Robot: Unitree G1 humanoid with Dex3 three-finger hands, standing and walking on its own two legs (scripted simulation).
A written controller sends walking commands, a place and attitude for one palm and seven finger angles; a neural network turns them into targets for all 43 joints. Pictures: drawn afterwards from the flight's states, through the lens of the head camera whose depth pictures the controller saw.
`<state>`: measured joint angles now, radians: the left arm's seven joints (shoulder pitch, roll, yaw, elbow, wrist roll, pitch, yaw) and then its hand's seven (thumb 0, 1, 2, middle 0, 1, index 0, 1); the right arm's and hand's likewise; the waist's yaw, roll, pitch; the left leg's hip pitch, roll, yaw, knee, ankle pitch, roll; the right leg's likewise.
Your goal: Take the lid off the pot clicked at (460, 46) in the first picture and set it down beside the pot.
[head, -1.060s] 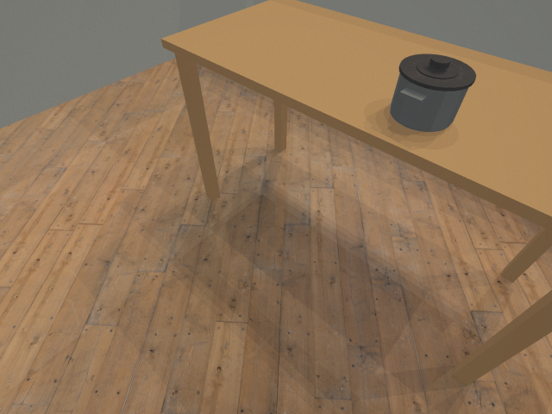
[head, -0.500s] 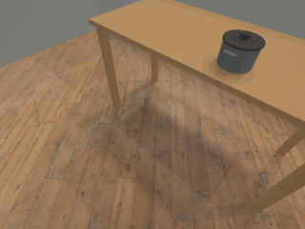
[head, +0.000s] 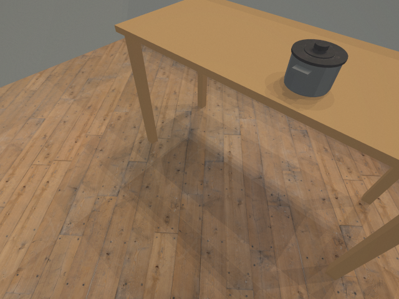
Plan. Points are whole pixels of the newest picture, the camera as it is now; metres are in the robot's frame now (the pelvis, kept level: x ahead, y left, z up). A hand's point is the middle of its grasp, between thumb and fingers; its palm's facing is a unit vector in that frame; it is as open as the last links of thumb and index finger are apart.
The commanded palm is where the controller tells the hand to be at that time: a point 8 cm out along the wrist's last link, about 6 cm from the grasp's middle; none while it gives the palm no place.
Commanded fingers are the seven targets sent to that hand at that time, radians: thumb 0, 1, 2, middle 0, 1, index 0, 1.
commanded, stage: walk to a spot facing it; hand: left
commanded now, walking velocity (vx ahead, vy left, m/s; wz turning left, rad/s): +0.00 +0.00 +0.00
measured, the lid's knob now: (321, 45) +0.78 -0.32 +0.14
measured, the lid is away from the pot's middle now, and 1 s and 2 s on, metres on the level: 0.00 0.00 0.00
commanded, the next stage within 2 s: turn to face it in 0.30 s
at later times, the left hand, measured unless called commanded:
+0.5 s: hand out of the picture +0.02 +0.25 -0.19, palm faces +0.15 -0.95 -0.26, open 7.3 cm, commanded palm none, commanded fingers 0.00 0.90 0.90 -0.20 -0.30 -0.20 -0.30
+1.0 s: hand out of the picture +0.00 +0.21 -0.18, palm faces +0.00 -0.98 -0.21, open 7.3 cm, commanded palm none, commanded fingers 0.00 0.90 0.90 -0.20 -0.30 -0.20 -0.30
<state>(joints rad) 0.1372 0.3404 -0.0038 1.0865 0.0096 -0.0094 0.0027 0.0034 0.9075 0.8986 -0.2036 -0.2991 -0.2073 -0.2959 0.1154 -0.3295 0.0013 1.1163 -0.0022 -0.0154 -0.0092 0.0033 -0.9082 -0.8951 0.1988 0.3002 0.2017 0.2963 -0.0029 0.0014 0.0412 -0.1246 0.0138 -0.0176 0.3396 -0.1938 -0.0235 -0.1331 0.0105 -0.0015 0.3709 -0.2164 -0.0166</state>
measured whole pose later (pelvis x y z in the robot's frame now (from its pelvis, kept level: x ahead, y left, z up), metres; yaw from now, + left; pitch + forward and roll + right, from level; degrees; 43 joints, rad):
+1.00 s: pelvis -0.01 +0.02 -0.01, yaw -6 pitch +2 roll +1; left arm 0.32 0.17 0.07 0.98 0.02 0.04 0.01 0.00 0.91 0.90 -0.20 -0.30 -0.21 -0.30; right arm 0.13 -0.20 -0.06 0.96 0.00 0.02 -0.03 0.00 -0.91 -0.90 0.20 0.30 0.20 0.30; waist 0.05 -0.02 0.05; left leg -0.33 0.02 0.03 0.69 -0.41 -0.04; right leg -0.32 0.04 0.10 0.50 -0.21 -0.02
